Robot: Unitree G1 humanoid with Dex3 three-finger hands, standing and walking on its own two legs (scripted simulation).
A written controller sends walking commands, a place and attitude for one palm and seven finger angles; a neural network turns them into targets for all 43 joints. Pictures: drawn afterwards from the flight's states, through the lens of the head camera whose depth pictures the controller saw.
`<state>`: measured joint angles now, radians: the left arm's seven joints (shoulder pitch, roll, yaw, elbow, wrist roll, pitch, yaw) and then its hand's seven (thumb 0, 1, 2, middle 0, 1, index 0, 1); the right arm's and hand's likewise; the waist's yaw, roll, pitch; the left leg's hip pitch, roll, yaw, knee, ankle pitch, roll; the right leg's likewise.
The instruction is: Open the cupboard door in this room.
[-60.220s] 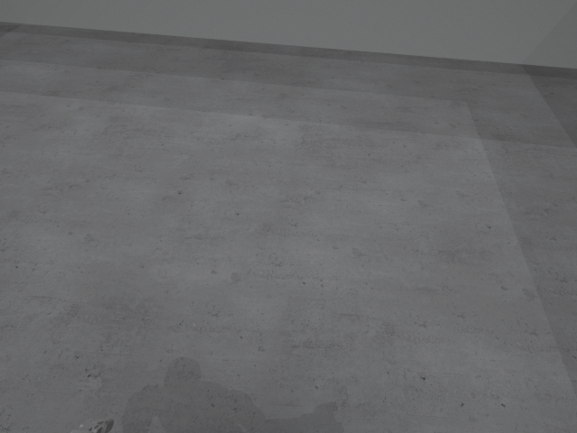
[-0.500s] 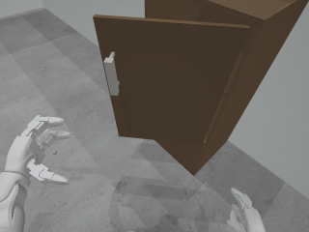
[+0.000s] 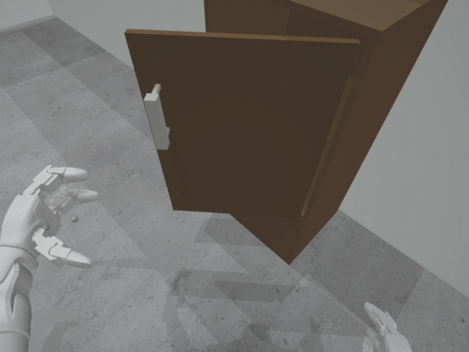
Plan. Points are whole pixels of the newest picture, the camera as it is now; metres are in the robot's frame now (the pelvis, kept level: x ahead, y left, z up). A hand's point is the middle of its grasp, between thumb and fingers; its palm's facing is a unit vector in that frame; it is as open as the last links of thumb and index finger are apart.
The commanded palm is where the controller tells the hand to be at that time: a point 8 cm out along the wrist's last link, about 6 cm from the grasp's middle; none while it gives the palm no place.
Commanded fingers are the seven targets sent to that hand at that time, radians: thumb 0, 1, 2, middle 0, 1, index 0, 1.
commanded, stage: raise the hand with hooked fingers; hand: left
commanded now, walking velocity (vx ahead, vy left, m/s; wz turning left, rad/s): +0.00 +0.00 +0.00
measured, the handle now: (160, 117) +0.57 +0.21 +0.07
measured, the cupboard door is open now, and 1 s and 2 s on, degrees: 41 41 41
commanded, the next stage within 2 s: move the hooked fingers beside the handle in 0.22 s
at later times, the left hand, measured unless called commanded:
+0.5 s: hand (77, 209) +0.30 +0.27 +0.10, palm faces +0.06 -1.00 -0.02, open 14.0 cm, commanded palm +0.29 +0.32 +0.10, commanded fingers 0.00 -0.50 0.30 -0.30 -1.20 -0.30 -1.20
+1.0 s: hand (101, 169) +0.39 +0.27 +0.09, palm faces +0.01 -1.00 -0.01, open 14.0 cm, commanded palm +0.37 +0.32 +0.09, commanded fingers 0.00 -0.50 0.30 -0.30 -1.20 -0.30 -1.20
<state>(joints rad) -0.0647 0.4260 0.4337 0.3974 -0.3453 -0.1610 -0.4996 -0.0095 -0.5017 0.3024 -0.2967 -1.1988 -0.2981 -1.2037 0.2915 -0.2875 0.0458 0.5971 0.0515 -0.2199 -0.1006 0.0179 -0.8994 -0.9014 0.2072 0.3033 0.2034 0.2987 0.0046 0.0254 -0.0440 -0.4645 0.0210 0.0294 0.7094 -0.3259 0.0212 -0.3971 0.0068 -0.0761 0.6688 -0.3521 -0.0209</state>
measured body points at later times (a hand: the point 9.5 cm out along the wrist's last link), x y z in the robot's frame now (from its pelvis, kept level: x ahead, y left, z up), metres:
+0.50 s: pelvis +0.00 -0.01 +0.00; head +0.02 -0.01 +0.45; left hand +0.29 +0.33 +0.10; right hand +0.16 -0.26 -0.08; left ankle +0.02 +0.10 -0.72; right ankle -0.01 -0.11 -0.72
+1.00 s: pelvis +0.00 +0.00 -0.01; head +0.06 +0.01 +0.44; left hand +0.39 +0.33 +0.09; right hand +0.08 -0.28 -0.11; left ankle +0.02 +0.10 -0.72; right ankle -0.01 -0.11 -0.72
